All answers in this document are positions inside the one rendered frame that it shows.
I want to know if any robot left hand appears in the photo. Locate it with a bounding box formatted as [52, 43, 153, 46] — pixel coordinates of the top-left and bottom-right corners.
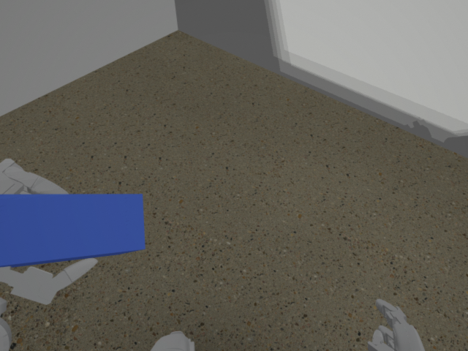
[0, 159, 98, 305]

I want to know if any left robot thigh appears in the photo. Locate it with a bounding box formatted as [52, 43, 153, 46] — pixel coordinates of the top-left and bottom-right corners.
[151, 333, 195, 351]

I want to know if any sponge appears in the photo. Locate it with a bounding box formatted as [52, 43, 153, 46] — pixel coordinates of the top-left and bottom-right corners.
[0, 194, 146, 268]

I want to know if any robot right hand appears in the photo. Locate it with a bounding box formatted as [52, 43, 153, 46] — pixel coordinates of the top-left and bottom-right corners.
[368, 299, 425, 351]

